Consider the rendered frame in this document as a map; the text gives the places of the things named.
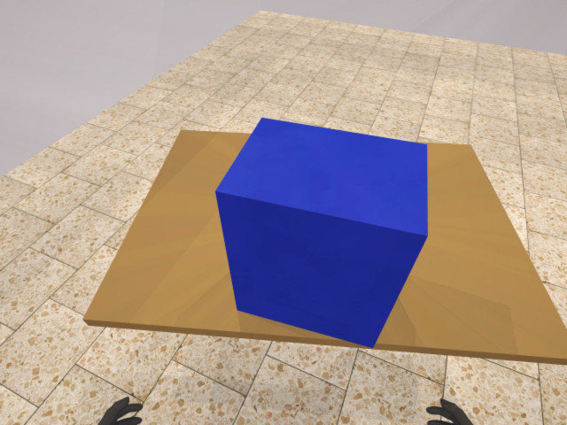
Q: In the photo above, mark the carton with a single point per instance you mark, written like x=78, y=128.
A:
x=323, y=226

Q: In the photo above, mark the robot left hand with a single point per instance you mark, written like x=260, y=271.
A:
x=119, y=409

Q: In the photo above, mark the table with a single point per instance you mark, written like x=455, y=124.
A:
x=472, y=292

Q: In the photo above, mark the robot right hand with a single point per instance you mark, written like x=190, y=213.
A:
x=450, y=411

